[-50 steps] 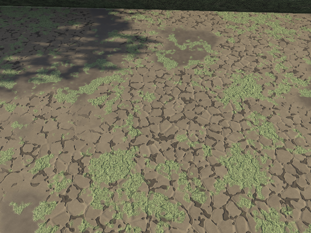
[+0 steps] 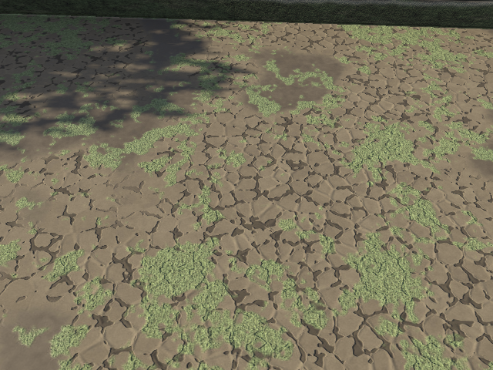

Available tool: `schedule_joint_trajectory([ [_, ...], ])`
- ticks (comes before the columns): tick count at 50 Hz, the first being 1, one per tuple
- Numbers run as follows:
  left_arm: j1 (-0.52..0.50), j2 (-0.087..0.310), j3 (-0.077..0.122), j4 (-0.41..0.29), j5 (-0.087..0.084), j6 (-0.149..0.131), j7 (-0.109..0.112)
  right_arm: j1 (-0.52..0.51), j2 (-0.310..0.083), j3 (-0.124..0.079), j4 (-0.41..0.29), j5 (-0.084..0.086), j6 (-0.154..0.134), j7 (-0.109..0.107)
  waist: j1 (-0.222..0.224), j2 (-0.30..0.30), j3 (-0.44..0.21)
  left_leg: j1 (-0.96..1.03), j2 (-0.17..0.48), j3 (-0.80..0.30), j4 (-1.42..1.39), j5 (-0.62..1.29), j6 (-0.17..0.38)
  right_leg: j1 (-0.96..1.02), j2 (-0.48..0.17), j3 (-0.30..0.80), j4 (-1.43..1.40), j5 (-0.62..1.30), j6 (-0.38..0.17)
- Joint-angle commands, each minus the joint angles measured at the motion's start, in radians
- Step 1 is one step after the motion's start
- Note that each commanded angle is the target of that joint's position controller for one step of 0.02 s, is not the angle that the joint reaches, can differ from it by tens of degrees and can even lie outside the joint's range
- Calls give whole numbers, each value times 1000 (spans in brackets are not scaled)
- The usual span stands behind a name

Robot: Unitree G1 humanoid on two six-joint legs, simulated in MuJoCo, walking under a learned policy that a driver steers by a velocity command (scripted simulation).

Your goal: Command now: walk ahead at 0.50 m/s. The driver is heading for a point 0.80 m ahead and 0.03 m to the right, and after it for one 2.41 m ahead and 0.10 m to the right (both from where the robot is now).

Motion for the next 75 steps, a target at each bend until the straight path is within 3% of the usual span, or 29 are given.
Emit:
schedule_joint_trajectory([
  [1, -55, 67, 18, -90, 0, -22, -1, -94, -84, -23, -92, -1, -20, 0, 2, 26, -40, -139, 59, -69, -134, 392, 31, 141, -21, 77, -67, 216, -12],
  [10, -52, 68, 18, -88, -2, -23, 1, -93, -79, -23, -93, -2, -21, 2, 1, 8, -43, -124, 53, -52, -125, 399, 26, 147, -29, 80, -73, 262, -17],
  [11, -31, 83, 25, -73, -11, -19, 12, -95, -73, -25, -97, -4, -17, -3, -3, -13, -58, -127, 60, -35, -111, 440, 36, 182, -39, 80, -70, 318, -18],
  [16, -36, 76, 25, -72, -11, -8, 20, -92, -69, -25, -93, -3, -12, -7, -5, 0, -51, -122, 58, -18, -100, 465, 32, 175, -41, 75, -65, 344, -21],
  [36, -43, 68, 23, -66, -6, -6, 19, -99, -67, -21, -96, -1, -12, -6, -5, 17, -41, -128, 67, -42, -127, 462, 42, 164, -29, 75, -65, 266, -8],
  [37, -63, 56, 16, -80, 3, -10, 9, -97, -74, -20, -93, 0, -17, 0, -1, 38, -26, -124, 61, -61, -142, 421, 32, 129, -19, 74, -68, 215, -7],
  [40, -61, 61, 16, -80, 3, -17, 3, -102, -76, -20, -98, -1, -19, 4, -2, 31, -26, -123, 64, -77, -154, 403, 35, 127, -15, 79, -73, 200, -4],
  [47, -51, 66, 17, -77, 0, -23, 4, -100, -76, -21, -97, -2, -22, 5, 1, 13, -41, -108, 58, -61, -149, 405, 32, 148, -25, 84, -78, 249, -10],
  [48, -30, 79, 24, -62, -9, -18, 14, -102, -68, -22, -100, -3, -17, 0, -3, -10, -56, -111, 64, -42, -133, 444, 43, 182, -35, 85, -75, 305, -11],
  [59, -35, 73, 24, -60, -8, -6, 21, -97, -66, -22, -96, -2, -12, -6, -7, 14, -44, -107, 64, -29, -119, 485, 40, 168, -31, 80, -65, 316, -11],
  [60, -75, 72, 21, -77, -11, 7, 24, -133, -59, -18, -117, -18, -18, 9, -21, -2, 9, -127, 61, 17, -77, 599, 33, 130, -60, 93, -52, 510, -7],
  [61, -21, 81, 29, -57, -4, -3, 23, -68, -60, -21, -87, -3, -19, -6, -10, 2, -111, -78, 64, -23, -110, 505, 38, 193, -35, 77, -47, 349, -8],
  [62, -26, 73, 26, -60, -7, -4, 21, -92, -67, -21, -92, 1, -17, -7, -1, 18, -73, -91, 65, -29, -118, 500, 42, 176, -28, 77, -57, 313, -6],
  [65, -43, 70, 24, -62, -6, -4, 21, -103, -64, -20, -98, 0, -11, -6, -6, 18, -42, -108, 70, -38, -127, 488, 44, 161, -24, 78, -64, 277, -5],
  [75, -45, 65, 22, -59, -5, -6, 21, -103, -62, -19, -101, -1, -13, -2, -6, 17, -37, -115, 70, -44, -143, 459, 45, 162, -27, 82, -71, 259, -4],
])
Keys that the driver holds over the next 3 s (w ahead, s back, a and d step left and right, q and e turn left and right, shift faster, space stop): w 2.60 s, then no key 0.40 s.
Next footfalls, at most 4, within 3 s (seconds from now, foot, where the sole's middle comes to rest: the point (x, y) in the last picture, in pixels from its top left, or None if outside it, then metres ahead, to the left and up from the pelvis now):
none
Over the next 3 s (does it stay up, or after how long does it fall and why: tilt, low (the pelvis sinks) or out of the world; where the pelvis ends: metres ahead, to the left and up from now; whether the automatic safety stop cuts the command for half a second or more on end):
stays up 0.01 0.02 0.02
